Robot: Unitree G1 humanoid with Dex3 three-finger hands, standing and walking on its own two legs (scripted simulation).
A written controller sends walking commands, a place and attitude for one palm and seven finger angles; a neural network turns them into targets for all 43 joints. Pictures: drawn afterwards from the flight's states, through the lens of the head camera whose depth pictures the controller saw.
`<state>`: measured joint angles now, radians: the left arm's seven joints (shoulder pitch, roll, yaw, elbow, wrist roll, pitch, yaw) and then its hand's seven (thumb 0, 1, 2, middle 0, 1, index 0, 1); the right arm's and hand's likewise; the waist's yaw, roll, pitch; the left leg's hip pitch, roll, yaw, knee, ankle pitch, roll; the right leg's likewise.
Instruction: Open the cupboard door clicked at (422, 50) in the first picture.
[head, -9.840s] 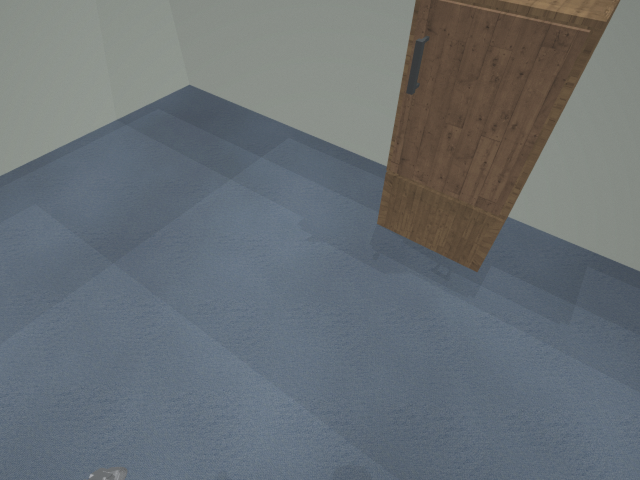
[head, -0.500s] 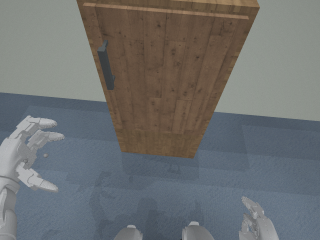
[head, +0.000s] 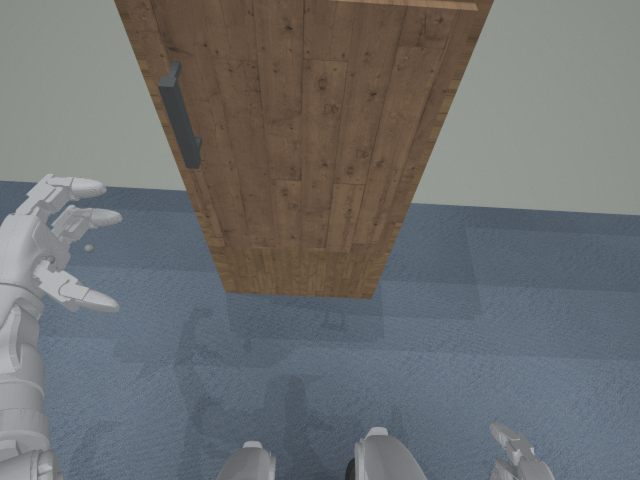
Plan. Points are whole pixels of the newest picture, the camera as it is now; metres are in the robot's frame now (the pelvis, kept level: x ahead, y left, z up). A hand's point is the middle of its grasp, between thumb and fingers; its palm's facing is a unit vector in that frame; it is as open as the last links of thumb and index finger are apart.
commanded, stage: move the hooked fingers beside the handle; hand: left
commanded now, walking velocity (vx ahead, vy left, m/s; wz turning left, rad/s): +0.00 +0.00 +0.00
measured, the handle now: (185, 118) +0.60 +0.21 +0.05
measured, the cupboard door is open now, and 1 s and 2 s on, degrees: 0 0 0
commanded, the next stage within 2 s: slide the fingers in behind the handle in 1.90 s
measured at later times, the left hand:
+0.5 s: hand (105, 196) +0.44 +0.28 +0.06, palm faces -0.03 -1.00 -0.02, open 14.0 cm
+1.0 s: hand (124, 150) +0.52 +0.28 +0.06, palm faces -0.03 -1.00 -0.02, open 14.0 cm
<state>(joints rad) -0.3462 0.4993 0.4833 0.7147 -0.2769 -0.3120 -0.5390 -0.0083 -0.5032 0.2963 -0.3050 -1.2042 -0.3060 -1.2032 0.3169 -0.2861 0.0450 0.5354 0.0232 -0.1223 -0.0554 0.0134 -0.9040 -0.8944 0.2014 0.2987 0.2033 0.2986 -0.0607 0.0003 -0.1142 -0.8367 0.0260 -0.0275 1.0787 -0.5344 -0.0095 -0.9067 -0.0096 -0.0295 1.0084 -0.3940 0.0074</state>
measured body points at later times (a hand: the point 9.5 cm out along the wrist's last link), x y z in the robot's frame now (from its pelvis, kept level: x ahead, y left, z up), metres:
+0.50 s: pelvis +0.00 +0.00 -0.01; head +0.12 +0.03 +0.42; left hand +0.44 +0.33 +0.07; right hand +0.06 -0.27 -0.11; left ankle -0.01 +0.12 -0.66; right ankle +0.05 -0.13 -0.66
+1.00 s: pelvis -0.01 +0.01 -0.03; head +0.17 +0.05 +0.38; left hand +0.52 +0.34 +0.06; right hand -0.01 -0.26 -0.12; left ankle -0.01 +0.12 -0.66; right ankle +0.05 -0.13 -0.66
